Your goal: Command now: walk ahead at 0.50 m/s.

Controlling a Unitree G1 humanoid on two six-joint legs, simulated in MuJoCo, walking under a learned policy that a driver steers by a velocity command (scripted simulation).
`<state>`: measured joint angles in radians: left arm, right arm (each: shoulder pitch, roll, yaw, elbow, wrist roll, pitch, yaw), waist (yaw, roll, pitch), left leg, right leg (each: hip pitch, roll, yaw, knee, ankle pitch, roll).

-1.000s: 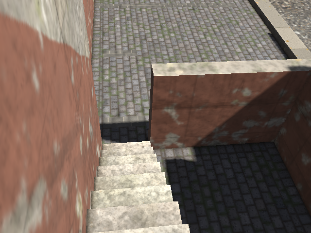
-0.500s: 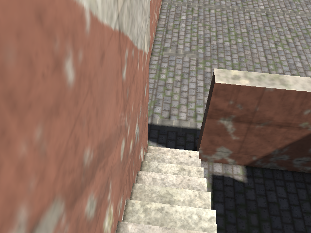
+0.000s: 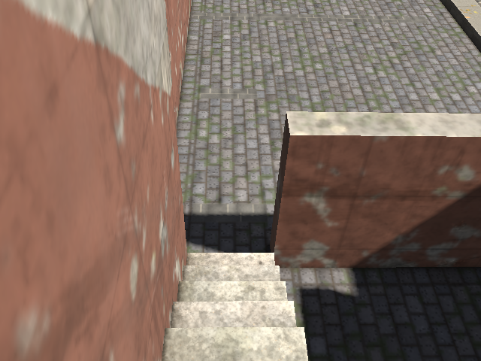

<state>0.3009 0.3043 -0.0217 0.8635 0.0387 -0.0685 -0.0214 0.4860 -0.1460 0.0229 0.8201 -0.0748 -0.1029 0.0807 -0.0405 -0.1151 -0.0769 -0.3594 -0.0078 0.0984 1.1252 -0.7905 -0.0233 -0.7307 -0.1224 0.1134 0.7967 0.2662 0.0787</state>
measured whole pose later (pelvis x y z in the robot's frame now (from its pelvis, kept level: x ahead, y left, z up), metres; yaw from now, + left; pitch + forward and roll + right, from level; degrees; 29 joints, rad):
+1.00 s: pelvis +0.46 -0.02 -0.36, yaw +3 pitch +3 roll +1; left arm 0.20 0.23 -0.01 1.00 0.09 -0.10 -0.02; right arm 0.51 -0.07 0.01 1.04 -0.09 -0.14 0.06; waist -0.07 -0.07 -0.13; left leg -0.40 -0.13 0.07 1.02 -0.68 0.13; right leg -0.86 -0.07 0.13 1.06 0.22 0.02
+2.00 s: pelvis +0.99 -0.02 -0.78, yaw +0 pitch +2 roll +3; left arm 0.20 0.28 -0.04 0.85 0.09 -0.09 -0.04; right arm 0.54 -0.16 0.03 0.85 -0.08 -0.10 0.08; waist -0.08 -0.09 -0.09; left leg -0.35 -0.06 0.05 1.13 -0.81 0.04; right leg -0.74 -0.10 0.10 0.82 0.34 0.04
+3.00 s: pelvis +1.44 +0.00 -1.13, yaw -1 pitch +3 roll +3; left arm 0.31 0.25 -0.04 0.93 0.08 -0.08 -0.02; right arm 0.54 -0.08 0.05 0.97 -0.08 -0.12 0.06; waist -0.05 -0.09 -0.11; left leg -0.39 -0.10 0.07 0.96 -0.63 0.08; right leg -0.85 -0.09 0.13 0.89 0.36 0.06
